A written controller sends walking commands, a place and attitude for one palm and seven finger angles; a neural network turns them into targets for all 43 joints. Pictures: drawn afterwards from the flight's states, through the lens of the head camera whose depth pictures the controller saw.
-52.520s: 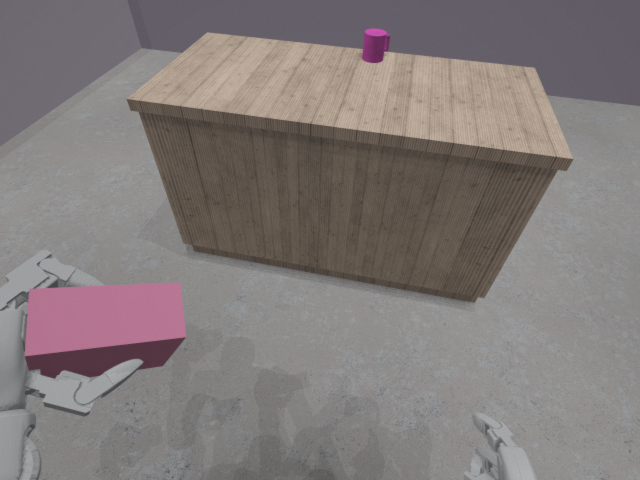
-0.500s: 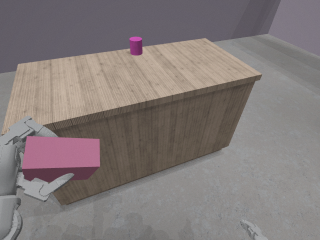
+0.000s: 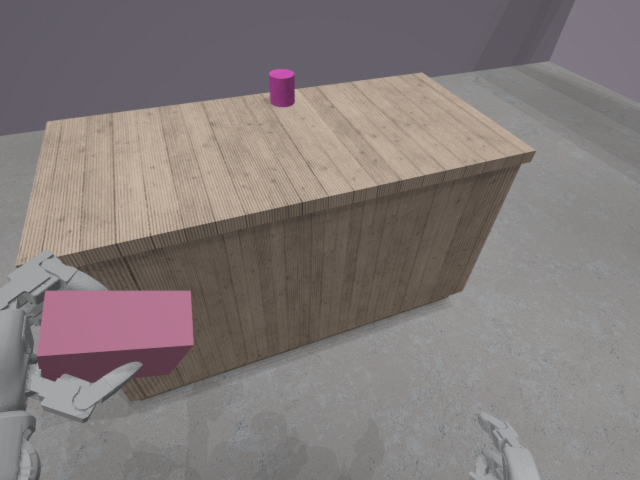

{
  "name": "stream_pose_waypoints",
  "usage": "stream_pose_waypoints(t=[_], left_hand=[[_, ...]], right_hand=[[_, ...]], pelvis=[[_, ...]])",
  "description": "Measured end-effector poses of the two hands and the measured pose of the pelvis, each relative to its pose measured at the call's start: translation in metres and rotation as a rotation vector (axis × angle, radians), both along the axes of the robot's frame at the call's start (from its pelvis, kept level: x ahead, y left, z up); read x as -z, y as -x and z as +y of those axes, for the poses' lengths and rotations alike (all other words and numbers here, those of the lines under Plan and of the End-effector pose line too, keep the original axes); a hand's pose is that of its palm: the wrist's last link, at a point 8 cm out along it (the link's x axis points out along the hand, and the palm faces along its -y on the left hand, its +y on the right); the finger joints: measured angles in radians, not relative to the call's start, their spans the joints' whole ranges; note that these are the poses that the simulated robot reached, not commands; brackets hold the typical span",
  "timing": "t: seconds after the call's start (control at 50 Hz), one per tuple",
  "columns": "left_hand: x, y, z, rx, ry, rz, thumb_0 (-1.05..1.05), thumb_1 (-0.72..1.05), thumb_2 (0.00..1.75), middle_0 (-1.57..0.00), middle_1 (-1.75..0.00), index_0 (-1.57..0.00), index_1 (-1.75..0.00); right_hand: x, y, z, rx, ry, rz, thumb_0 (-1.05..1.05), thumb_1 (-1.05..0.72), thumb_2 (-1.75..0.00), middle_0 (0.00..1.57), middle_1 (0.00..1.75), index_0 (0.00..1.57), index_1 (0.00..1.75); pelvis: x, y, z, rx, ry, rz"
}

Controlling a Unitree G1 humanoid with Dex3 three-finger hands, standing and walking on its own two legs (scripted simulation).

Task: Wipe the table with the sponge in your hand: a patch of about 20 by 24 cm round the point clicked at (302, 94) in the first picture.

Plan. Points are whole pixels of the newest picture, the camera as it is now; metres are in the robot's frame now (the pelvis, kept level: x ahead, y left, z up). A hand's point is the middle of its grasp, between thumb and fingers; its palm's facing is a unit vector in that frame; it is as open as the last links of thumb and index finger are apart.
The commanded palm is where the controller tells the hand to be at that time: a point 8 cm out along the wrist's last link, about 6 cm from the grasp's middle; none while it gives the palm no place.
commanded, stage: stand and wait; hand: left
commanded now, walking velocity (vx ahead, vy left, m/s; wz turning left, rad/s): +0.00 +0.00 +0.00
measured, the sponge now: (138, 337) +0.22 +0.20 +0.14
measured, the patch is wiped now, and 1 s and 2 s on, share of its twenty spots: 1.00 1.00 1.00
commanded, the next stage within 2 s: none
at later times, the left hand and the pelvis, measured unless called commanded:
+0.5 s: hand (60, 308) +0.23 +0.28 +0.16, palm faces +0.40 -0.86 -0.32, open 9.8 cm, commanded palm +0.19 +0.31 +0.18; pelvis +0.02 +0.04 +0.01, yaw -1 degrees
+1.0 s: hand (69, 308) +0.23 +0.27 +0.16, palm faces +0.39 -0.86 -0.34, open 9.8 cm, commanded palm +0.19 +0.31 +0.18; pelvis +0.02 +0.03 +0.01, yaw -1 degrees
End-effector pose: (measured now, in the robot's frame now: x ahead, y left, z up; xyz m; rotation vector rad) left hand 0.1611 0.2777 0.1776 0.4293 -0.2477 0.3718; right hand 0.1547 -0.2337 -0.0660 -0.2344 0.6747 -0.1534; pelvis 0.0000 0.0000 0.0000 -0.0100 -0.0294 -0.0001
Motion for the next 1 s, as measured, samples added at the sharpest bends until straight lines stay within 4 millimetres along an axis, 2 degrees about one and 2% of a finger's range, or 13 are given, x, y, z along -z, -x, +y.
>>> stream_pose_waypoints(t=[0.12, 0.28, 0.5, 0.68, 1.0], left_hand=[[0.005, -0.012, 0.019, -0.034, 0.021, 0.025, -0.01, -0.51, 1.08, -0.77, -1.38, -0.78, -1.37], [0.011, -0.029, 0.029, -0.001, 0.06, 0.032, -0.01, -0.51, 1.08, -0.77, -1.38, -0.78, -1.37], [0.008, -0.031, 0.042, -0.005, 0.056, 0.024, -0.01, -0.51, 1.08, -0.77, -1.38, -0.78, -1.37], [0.009, -0.033, 0.041, -0.011, 0.06, 0.032, -0.01, -0.51, 1.08, -0.77, -1.38, -0.77, -1.37], [0.007, -0.032, 0.033, -0.006, 0.041, 0.051, -0.01, -0.51, 1.08, -0.77, -1.38, -0.78, -1.37]], right_hand=[[-0.008, -0.016, 0.015, -0.018, -0.001, -0.028, 0.01, -0.9, -0.9, 0.2, 0.3, 0.2, 0.3], [-0.02, -0.032, 0.034, -0.025, 0.004, -0.045, 0.01, -0.9, -0.9, 0.2, 0.3, 0.2, 0.3], [-0.02, -0.041, 0.049, -0.04, -0.007, -0.03, 0.01, -0.9, -0.9, 0.2, 0.3, 0.2, 0.3], [-0.014, -0.035, 0.049, -0.032, -0.011, -0.001, 0.01, -0.9, -0.9, 0.2, 0.3, 0.2, 0.3], [-0.009, -0.026, 0.033, 0.004, -0.007, 0.018, 0.01, -0.9, -0.9, 0.2, 0.3, 0.2, 0.3]], pelvis=[[-0.004, -0.008, 0.011, 0.006, 0.01, 0.007], [-0.007, -0.018, 0.026, 0.015, 0.007, 0.005], [-0.008, -0.022, 0.035, 0.019, 0.011, 0.004], [-0.008, -0.022, 0.036, 0.021, 0.011, 0.009], [-0.009, -0.022, 0.032, 0.021, 0.008, 0.011]])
